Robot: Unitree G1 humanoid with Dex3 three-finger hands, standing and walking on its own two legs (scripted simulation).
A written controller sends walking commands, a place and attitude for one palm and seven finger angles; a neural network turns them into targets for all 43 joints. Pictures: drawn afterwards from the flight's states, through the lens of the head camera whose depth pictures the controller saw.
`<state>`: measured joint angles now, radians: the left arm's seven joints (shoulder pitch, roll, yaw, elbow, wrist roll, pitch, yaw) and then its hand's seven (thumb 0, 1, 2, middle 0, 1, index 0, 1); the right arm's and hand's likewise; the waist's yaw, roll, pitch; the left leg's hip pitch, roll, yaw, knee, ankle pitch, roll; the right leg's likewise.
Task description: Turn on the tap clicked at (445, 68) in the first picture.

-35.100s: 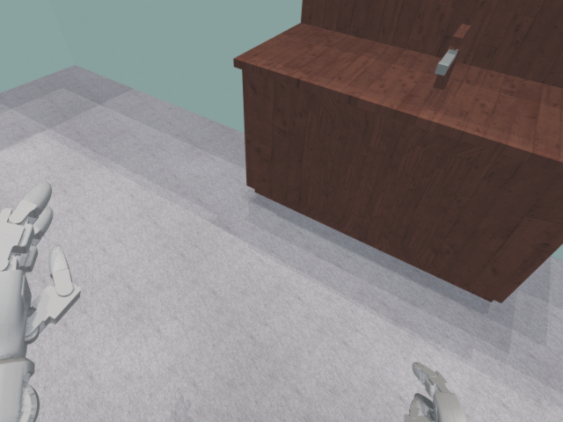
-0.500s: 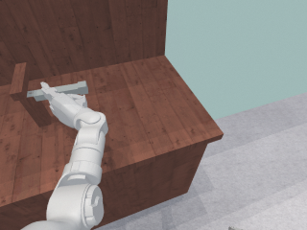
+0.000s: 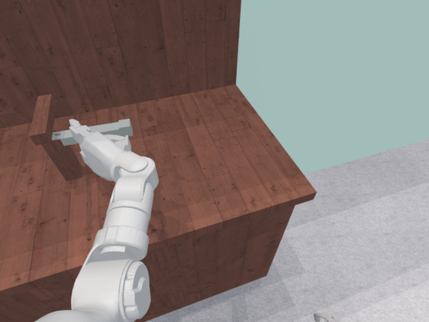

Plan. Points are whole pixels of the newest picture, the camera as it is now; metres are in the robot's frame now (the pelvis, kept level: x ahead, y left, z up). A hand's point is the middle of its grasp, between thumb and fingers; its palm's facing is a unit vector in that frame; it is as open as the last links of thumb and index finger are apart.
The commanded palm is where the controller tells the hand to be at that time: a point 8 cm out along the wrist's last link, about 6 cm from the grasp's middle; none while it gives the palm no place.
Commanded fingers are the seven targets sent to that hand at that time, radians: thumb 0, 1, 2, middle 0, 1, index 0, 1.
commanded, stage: lift the hand up off the lever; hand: left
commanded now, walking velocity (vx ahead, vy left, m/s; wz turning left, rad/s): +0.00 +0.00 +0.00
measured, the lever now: (125, 128) +0.50 +0.22 +0.10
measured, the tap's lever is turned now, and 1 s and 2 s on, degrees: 86 86 86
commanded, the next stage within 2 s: draw the hand back beside the body in 1.34 s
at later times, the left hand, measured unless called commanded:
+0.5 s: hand (130, 133) +0.43 +0.18 +0.15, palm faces +0.82 -0.57 -0.10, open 7.8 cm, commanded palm +0.37 +0.19 +0.15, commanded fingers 0.00 0.90 0.90 -0.15 -0.15 -0.15 -0.15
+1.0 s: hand (120, 129) +0.41 +0.18 +0.17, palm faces +0.80 -0.60 -0.06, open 7.8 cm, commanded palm +0.36 +0.19 +0.17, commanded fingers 0.00 0.90 0.90 -0.15 -0.15 -0.15 -0.15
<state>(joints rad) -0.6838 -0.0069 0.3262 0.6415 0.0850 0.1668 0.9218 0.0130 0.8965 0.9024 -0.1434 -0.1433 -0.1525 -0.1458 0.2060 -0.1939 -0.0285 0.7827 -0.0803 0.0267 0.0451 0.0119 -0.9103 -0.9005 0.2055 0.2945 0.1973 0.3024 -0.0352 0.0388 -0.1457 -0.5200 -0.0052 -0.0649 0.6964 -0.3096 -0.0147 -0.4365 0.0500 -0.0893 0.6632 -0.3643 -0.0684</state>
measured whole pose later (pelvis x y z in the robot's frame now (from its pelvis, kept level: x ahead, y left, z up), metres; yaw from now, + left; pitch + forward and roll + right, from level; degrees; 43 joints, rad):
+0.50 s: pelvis +0.00 -0.01 +0.00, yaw +0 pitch +7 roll +0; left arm -0.73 0.01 0.35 0.64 0.08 0.22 0.93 0.01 0.90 0.90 -0.15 -0.15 -0.15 -0.15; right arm 0.18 -0.20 -0.03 0.79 -0.07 0.01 0.02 0.01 -0.91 -0.90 0.20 0.29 0.20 0.30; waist -0.04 0.04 -0.13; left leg -0.49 0.00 -0.07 0.65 -0.28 -0.03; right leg -0.42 0.06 -0.09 0.64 -0.35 -0.09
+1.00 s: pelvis +0.01 -0.01 +0.01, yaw +1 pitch +3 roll +0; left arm -0.62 0.00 0.27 0.45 0.03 0.30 0.86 0.01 0.90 0.90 -0.15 -0.15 -0.15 -0.15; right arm 0.14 -0.21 -0.03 0.79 -0.05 0.01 0.00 0.01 -0.91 -0.90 0.20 0.29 0.20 0.30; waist 0.00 0.04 -0.12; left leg -0.37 -0.01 -0.07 0.58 -0.27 -0.03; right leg -0.29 0.05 -0.09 0.57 -0.34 -0.08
